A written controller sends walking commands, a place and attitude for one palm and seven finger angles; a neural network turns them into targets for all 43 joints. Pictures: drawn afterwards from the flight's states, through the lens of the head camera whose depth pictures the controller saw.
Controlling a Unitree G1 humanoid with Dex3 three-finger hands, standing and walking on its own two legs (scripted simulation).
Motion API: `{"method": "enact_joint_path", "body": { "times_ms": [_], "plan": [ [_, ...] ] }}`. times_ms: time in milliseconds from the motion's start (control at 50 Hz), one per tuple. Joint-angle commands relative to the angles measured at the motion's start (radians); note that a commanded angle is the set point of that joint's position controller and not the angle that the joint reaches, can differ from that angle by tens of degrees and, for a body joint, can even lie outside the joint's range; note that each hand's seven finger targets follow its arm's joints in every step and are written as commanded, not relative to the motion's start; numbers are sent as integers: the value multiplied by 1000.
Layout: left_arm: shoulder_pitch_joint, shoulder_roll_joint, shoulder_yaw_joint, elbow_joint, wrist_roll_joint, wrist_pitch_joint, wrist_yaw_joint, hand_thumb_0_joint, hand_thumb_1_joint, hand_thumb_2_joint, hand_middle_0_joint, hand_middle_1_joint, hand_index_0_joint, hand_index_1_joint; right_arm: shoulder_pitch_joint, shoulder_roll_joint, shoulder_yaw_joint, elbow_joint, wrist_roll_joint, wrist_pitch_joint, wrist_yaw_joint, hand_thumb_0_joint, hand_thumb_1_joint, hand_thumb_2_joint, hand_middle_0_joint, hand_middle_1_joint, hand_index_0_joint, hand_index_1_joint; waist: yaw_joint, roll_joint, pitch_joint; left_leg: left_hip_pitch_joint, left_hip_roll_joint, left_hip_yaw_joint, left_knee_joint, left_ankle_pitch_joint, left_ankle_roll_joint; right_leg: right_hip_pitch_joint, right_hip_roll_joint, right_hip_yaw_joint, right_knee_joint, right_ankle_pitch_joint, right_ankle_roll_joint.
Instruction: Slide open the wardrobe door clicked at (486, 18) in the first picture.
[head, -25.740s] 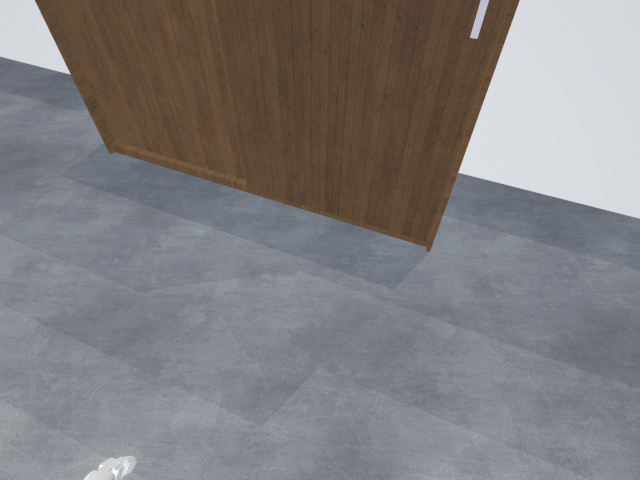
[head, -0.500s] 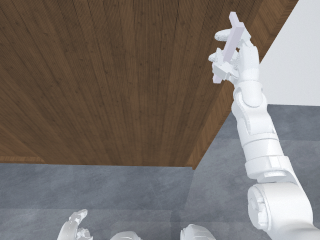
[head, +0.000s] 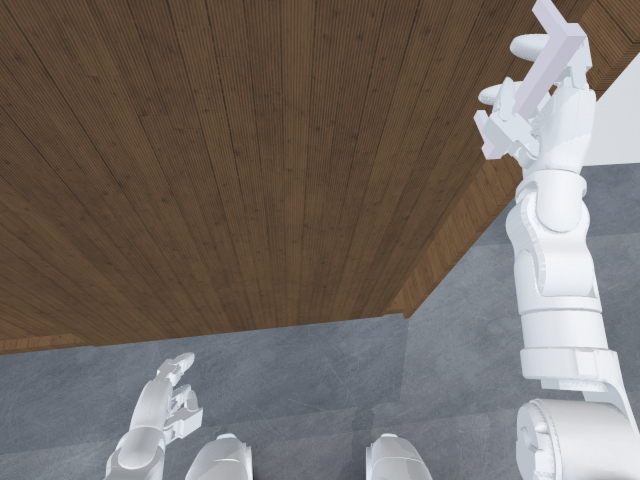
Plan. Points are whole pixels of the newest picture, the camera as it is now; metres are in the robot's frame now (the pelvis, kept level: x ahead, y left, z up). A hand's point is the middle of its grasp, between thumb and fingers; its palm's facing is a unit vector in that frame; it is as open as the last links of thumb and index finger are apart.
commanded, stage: step sideways, sliding the door along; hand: right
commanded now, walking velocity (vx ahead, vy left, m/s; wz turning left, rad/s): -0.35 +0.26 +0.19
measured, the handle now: (516, 87) +0.48 -0.20 +0.19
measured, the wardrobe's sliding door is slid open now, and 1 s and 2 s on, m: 0.08 0.40 0.68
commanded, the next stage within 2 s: none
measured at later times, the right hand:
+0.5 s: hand (373, 119) +0.43 -0.04 +0.19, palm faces +0.35 +0.94 -0.05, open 6.2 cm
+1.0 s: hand (160, 137) +0.40 +0.15 +0.19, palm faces +0.17 +0.98 -0.05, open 6.4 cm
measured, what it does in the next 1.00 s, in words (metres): steps to the left: right foot, then left foot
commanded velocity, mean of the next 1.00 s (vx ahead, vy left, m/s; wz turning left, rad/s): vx -0.34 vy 0.26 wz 0.19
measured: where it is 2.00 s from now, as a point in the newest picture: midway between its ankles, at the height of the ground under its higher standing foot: outside the picture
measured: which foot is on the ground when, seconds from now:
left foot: down 0.00-0.06, up 0.08-0.28, down 0.30-0.54, up 0.56-0.88, down 0.90-1.00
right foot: up 0.00-0.02, down 0.04-0.32, up 0.34-0.54, down 0.56-0.92, up 0.94-1.00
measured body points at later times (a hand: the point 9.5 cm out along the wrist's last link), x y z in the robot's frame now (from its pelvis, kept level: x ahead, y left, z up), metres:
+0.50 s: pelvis +0.05 +0.15 +0.03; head +0.18 +0.17 +0.46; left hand +0.30 +0.34 -0.09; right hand +0.40 -0.09 +0.19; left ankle +0.10 +0.23 -0.70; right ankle +0.03 +0.01 -0.66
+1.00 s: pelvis +0.07 +0.27 +0.01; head +0.16 +0.30 +0.44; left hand +0.33 +0.44 -0.08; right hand +0.38 +0.10 +0.19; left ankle +0.15 +0.39 -0.71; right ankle +0.02 +0.09 -0.68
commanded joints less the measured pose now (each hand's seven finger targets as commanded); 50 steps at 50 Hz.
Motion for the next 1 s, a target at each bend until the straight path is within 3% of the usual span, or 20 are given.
{"method": "enact_joint_path", "body": {
  "times_ms": [0,20,40,60,260,280,300,320,360,480,500,520,540,560,660,800,860,900,920,980],
  "plan": [
    [3,73,42,-147,-2,-64,31,0,900,900,-200,-300,-200,-300,-452,68,269,-581,-39,-166,88,0,-900,-900,450,1400,450,1400,114,224,-704,277,60,-49,150,1119,59,359,-42,-64,-371,820,-63],
    [6,125,81,-170,12,-56,7,0,900,900,-200,-300,-200,-300,-426,112,289,-597,-32,-168,108,0,-900,-900,450,1400,450,1400,109,16,-740,-124,-63,-57,270,277,4,744,-244,135,-324,1550,-173],
    [-8,134,80,-195,8,-51,-31,0,900,900,-200,-300,-200,-300,-465,138,300,-598,-46,-182,119,0,-900,-900,450,1400,450,1400,86,-158,-709,-254,-77,-107,317,-267,24,838,-327,157,-283,1778,-220],
    [-9,94,68,-189,20,-54,-53,0,900,900,-200,-300,-200,-300,-512,141,284,-624,-60,-195,119,0,-900,-900,450,1400,450,1400,98,-235,-660,-288,-67,-126,311,-311,33,807,-302,95,-262,1658,-220],
    [-43,81,45,-236,2,-115,-41,0,900,900,-200,-300,-200,-300,-236,64,231,-591,-60,-181,108,0,-900,-900,450,1400,450,1400,63,-216,-501,78,-99,-35,-130,182,21,480,-188,-143,-164,1031,-95],
    [-47,62,36,-236,-5,-117,-43,0,900,900,-200,-300,-200,-300,-234,31,219,-635,-65,-191,108,0,-900,-900,450,1400,450,1400,56,-97,-520,173,-66,-57,-216,465,25,407,-109,-162,-35,884,-156],
    [-50,23,27,-235,-10,-116,-38,0,900,900,-200,-300,-200,-300,-235,-44,186,-676,-72,-201,104,0,-900,-900,450,1400,450,1400,57,180,-519,316,98,-205,-249,1067,78,182,27,-186,144,320,-145],
    [-70,52,54,-247,6,-117,-32,0,900,900,-200,-300,-200,-300,-110,-106,119,-668,-56,-182,103,0,-900,-900,450,1400,450,1400,9,486,-594,427,176,-423,-176,1537,133,-8,186,-104,326,-247,-7],
    [-76,12,12,-214,11,-125,-25,0,900,900,-200,-300,-200,-300,-69,-50,151,-841,-56,-184,84,0,-900,-900,450,1400,450,1400,34,351,-605,558,236,-415,-118,1529,183,-145,156,31,309,-267,-13],
    [-55,35,27,-210,24,-67,-43,0,900,900,-200,-300,-200,-300,-39,43,250,-921,-71,-263,69,0,-900,-900,450,1400,450,1400,69,275,-667,415,116,-273,-49,1239,162,227,86,-75,-282,301,-10],
    [-51,51,40,-217,28,-62,-46,0,900,900,-200,-300,-200,-300,-38,64,290,-931,-65,-274,80,0,-900,-900,450,1400,450,1400,81,224,-662,210,63,-222,5,905,111,448,-27,-26,-391,631,-58],
    [-69,96,65,-238,22,-67,-56,0,900,900,-200,-300,-200,-300,-6,106,330,-937,-56,-269,97,0,-900,-900,450,1400,450,1400,62,-46,-681,-121,-44,-174,176,175,32,721,-295,170,-406,1369,-184],
    [-64,118,73,-264,21,-61,-80,0,900,900,-200,-300,-200,-300,9,130,348,-913,-88,-268,101,0,-900,-900,450,1400,450,1400,37,-145,-674,-230,-69,-232,359,-310,32,792,-391,142,-345,1646,-239],
    [-79,149,92,-265,26,-61,-99,0,900,900,-200,-300,-200,-300,-6,170,361,-846,-106,-230,103,0,-900,-900,450,1400,450,1400,50,-156,-561,-345,-128,-229,432,-356,40,790,-370,84,-342,1644,-236],
    [-51,91,58,-285,48,-130,-95,0,900,900,-200,-300,-200,-300,30,200,399,-883,-145,-230,119,0,-900,-900,450,1400,450,1400,60,-148,-518,-292,-91,-76,304,-106,15,708,-233,-134,-369,1343,-139],
    [-77,62,39,-290,51,-145,-79,0,900,900,-200,-300,-200,-300,99,165,375,-897,-117,-208,113,0,-900,-900,450,1400,450,1400,68,-241,-489,-75,-118,-16,-25,82,8,585,-199,-203,-314,1143,-112],
    [-90,42,21,-281,24,-138,-64,0,900,900,-200,-300,-200,-300,123,132,371,-948,-114,-206,105,0,-900,-900,450,1400,450,1400,59,-40,-501,140,-94,-27,-245,505,-2,430,-111,-195,-119,795,-104],
    [-132,0,-13,-273,36,-138,-39,0,900,900,-200,-300,-200,-300,176,55,345,-1011,-106,-200,91,0,-900,-900,450,1400,450,1400,40,287,-496,252,154,-291,-264,1308,74,100,101,-157,80,-116,-28],
    [-106,6,4,-274,39,-133,-33,0,900,900,-200,-300,-200,-300,309,56,327,-1015,-106,-202,85,0,-900,-900,450,1400,450,1400,-1,453,-589,297,172,-412,-275,1276,109,48,193,-70,190,-242,-26],
    [-98,-15,-2,-218,37,-109,-53,0,900,900,-200,-300,-200,-300,207,137,372,-1150,-94,-236,68,0,-900,-900,450,1400,450,1400,67,413,-686,563,204,-373,-183,1344,206,-60,165,18,120,-197,-21]
  ]
}}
